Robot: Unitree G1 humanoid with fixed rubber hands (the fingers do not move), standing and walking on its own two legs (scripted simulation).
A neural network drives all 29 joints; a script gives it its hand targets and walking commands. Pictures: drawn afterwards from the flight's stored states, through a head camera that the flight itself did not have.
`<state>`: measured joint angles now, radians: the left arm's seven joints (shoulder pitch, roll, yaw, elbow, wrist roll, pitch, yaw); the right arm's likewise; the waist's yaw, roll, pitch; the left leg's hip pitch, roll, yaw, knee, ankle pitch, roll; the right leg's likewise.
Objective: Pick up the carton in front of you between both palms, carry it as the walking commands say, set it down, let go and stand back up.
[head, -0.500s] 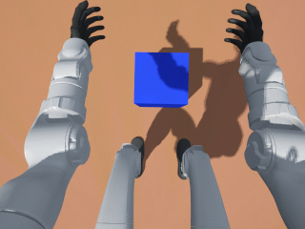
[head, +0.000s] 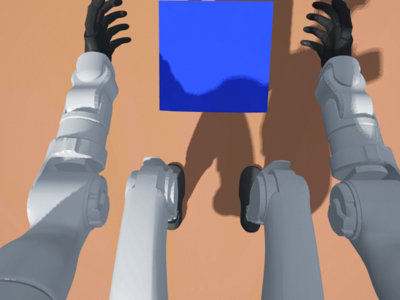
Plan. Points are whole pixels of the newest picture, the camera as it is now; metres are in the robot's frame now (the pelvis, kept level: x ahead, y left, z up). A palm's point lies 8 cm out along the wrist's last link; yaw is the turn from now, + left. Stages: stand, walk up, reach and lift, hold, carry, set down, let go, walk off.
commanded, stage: reach and lift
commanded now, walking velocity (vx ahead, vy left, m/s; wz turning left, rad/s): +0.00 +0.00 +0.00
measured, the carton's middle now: (212, 69) +0.50 +0.01 -0.33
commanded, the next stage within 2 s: none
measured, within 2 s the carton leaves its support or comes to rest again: leaves its support in 1.20 s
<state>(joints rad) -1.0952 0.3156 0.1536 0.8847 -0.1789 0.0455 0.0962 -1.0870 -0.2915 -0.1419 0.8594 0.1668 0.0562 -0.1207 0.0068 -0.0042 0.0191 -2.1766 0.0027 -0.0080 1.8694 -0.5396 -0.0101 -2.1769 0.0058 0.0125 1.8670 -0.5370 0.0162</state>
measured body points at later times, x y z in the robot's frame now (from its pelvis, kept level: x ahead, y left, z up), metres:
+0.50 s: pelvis -0.02 +0.00 -0.10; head +0.35 +0.01 +0.15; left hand +0.52 +0.20 -0.28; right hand +0.52 -0.18 -0.28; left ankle +0.09 +0.12 -0.42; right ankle +0.10 -0.12 -0.42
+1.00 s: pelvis -0.03 +0.00 -0.08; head +0.34 +0.01 +0.17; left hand +0.51 +0.16 -0.27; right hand +0.52 -0.14 -0.27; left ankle +0.09 +0.12 -0.42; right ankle +0.10 -0.12 -0.42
